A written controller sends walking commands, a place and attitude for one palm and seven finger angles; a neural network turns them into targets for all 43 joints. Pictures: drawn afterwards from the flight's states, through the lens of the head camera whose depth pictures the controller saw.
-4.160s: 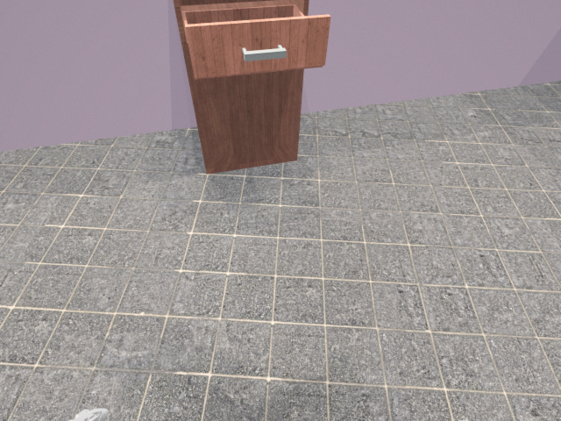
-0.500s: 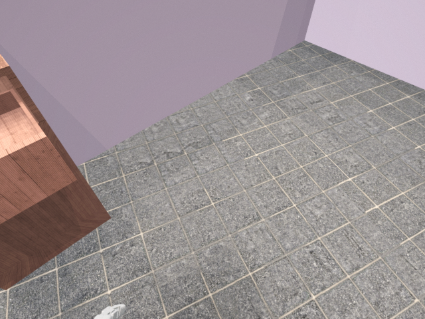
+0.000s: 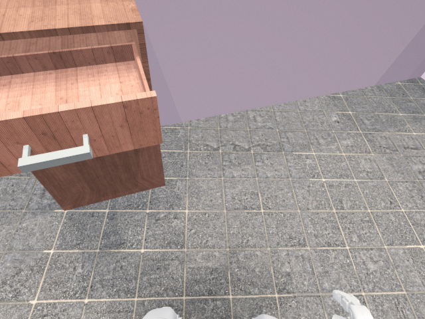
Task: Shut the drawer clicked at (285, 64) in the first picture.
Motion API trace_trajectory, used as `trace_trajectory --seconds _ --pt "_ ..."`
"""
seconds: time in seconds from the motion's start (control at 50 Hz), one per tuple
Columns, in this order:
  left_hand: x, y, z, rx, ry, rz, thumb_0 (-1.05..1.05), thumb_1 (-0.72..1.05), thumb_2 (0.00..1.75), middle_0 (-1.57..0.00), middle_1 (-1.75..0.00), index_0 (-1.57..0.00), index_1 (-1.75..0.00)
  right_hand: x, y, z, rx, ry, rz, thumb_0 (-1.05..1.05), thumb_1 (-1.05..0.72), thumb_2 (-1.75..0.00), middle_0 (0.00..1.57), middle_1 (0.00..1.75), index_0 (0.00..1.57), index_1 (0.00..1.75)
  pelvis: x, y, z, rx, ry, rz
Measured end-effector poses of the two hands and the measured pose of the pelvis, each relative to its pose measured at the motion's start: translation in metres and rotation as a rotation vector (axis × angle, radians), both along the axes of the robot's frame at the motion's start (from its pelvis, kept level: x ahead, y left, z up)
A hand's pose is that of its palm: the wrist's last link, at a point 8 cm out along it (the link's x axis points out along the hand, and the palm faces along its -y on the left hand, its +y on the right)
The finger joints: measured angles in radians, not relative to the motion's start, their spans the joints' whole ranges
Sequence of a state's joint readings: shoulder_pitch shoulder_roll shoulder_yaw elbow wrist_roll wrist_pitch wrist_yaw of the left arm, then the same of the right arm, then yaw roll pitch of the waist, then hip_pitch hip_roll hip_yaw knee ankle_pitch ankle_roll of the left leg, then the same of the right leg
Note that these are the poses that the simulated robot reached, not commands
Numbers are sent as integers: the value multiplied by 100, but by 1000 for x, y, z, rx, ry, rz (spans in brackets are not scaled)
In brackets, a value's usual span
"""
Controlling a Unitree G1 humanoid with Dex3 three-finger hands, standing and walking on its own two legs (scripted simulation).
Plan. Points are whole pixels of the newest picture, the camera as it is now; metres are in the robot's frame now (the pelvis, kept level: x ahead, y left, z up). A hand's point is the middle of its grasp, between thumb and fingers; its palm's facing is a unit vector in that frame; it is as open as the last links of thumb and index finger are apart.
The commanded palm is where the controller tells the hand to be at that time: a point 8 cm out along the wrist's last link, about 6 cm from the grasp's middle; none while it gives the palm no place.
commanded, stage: turn to face it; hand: left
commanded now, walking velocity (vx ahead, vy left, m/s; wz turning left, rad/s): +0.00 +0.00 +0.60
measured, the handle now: (57, 151) +0.41 +0.37 +0.02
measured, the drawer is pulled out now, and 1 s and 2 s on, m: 0.30 0.30 0.30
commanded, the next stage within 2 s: take the last steps up to it in 0.52 s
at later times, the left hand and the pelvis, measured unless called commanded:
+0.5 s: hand out of the picture +0.02 +0.16 -0.12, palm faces +0.29 -0.91 -0.29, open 7.4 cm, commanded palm none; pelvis -0.01 -0.05 +0.02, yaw +16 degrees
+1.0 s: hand out of the picture -0.08 +0.18 -0.15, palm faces +0.42 -0.88 -0.21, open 7.4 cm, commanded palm none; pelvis -0.01 -0.01 +0.03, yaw +22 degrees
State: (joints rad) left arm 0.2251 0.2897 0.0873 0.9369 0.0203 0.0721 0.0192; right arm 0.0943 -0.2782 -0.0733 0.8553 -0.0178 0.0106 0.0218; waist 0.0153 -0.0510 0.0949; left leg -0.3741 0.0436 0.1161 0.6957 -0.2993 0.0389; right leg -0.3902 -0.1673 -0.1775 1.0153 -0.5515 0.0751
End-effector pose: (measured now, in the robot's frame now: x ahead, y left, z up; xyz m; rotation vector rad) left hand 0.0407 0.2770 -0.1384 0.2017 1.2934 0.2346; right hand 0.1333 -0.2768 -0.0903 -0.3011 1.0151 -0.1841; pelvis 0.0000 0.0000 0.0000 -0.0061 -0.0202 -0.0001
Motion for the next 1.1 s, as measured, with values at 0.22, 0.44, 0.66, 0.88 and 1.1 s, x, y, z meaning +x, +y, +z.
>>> trace_trajectory --seconds 0.22,0.44,0.66,0.88,1.1 --pt "-12 -5 31 17 -59 93 1 91 90 -20 -29 -20 -30 -8 32 -11 90 108 82 0 -90 -90 20 30 20 30 0 -6 18 -4 19 122" --pt "-28 -66 46 49 -148 171 0 90 90 -20 -29 -20 -30 -22 6 -46 167 223 131 0 -90 -90 21 30 20 30 -5 -48 13 26 -2 249" --pt "-89 -91 38 -10 -80 295 0 90 90 -21 -30 -21 -30 -8 3 -28 100 254 231 0 -91 -90 20 30 20 30 -16 -53 23 47 0 340" --pt "-173 -65 11 -83 85 404 1 91 90 -20 -29 -20 -30 -8 56 -11 61 153 331 0 -91 -90 20 30 20 30 -25 -21 19 6 -14 375" --pt "-97 -53 25 -77 16 358 1 91 90 -20 -29 -20 -30 -75 54 -30 111 411 220 0 -90 -90 20 30 20 30 17 -10 24 27 -9 380"
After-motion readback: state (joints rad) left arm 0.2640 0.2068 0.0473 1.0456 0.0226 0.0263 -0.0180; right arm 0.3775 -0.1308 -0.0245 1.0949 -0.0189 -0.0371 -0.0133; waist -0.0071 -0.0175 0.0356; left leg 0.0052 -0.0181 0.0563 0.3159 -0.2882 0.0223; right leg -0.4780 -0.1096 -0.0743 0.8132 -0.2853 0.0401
